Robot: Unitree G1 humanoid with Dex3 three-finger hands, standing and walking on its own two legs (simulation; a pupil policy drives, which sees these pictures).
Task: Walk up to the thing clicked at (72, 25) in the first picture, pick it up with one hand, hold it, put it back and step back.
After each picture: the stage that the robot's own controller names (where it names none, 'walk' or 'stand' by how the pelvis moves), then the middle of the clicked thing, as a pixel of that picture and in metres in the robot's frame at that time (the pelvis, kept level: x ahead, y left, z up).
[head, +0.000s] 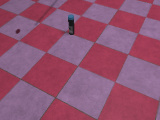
stand; (71, 25) +1.58 +0.17 -0.66
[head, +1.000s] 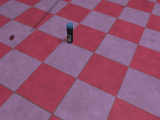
walk; (69, 33) +1.44 +0.17 -0.64
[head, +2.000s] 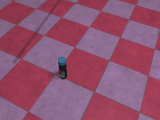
walk; (62, 68) +0.87 +0.19 -0.64
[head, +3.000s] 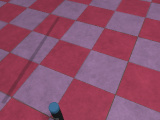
walk; (56, 113) +0.48 +0.24 -0.62
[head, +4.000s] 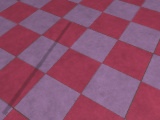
stand; out of the picture +0.32 +0.19 -0.64
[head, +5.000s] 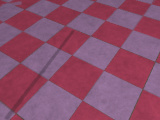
stand; out of the picture +0.32 +0.19 -0.66
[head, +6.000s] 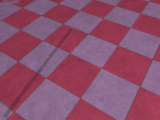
stand; out of the picture +0.33 +0.21 -0.66
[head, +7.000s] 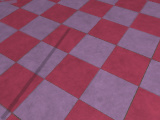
stand; out of the picture +0.31 +0.22 -0.66
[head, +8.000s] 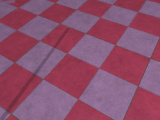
stand; out of the picture +0.31 +0.22 -0.66
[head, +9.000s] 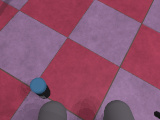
go down; (41, 89) +0.36 +0.21 -0.41
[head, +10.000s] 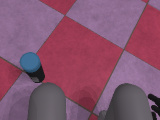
go down; (34, 70) +0.41 +0.22 -0.27
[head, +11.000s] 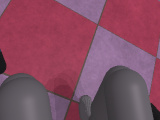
close in; out of the picture +0.39 +0.25 -0.18
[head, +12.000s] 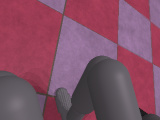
close; out of the picture +0.39 +0.27 -0.16
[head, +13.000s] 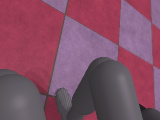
lift; out of the picture +0.38 +0.27 -0.16
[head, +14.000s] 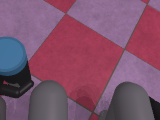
lift; (15, 71) +0.32 +0.24 -0.01
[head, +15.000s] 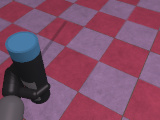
hold; (33, 73) +0.33 +0.17 +0.11
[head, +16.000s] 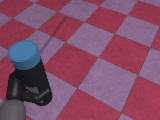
hold; (35, 78) +0.33 +0.17 +0.07
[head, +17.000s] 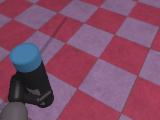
hold; (36, 80) +0.32 +0.17 +0.07
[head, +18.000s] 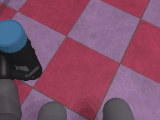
crouch; (23, 56) +0.40 +0.19 -0.01
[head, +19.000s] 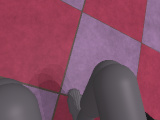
lower; out of the picture +0.43 +0.27 -0.14
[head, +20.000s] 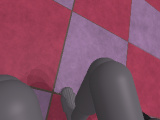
lower; out of the picture +0.42 +0.28 -0.15
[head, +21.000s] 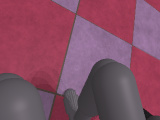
lower; out of the picture +0.40 +0.28 -0.14
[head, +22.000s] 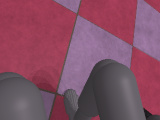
lower; out of the picture +0.40 +0.28 -0.14
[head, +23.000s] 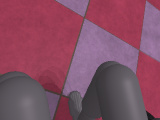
loosen; out of the picture +0.39 +0.25 -0.13
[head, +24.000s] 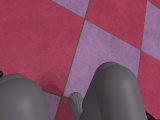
withdraw; out of the picture +0.41 +0.25 -0.17
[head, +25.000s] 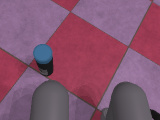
walk; (45, 62) +0.43 +0.19 -0.26
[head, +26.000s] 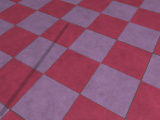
stand; out of the picture +0.35 +0.17 -0.59
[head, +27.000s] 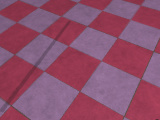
stand; out of the picture +0.35 +0.18 -0.60
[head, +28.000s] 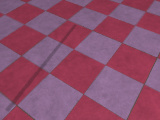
stand; out of the picture +0.36 +0.16 -0.63
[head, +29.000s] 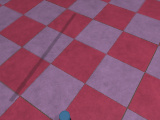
walk; out of the picture +0.38 +0.16 -0.65
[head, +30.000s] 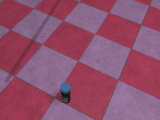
walk; (65, 93) +0.54 +0.12 -0.64
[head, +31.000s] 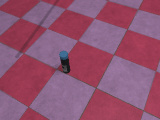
walk; (65, 62) +0.85 +0.22 -0.62
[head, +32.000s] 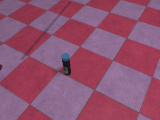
stand; (66, 65) +0.95 +0.20 -0.64
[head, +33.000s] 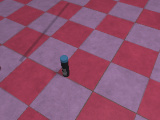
stand; (65, 66) +0.95 +0.21 -0.66
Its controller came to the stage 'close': yes
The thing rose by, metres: 0.71
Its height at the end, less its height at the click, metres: +0.00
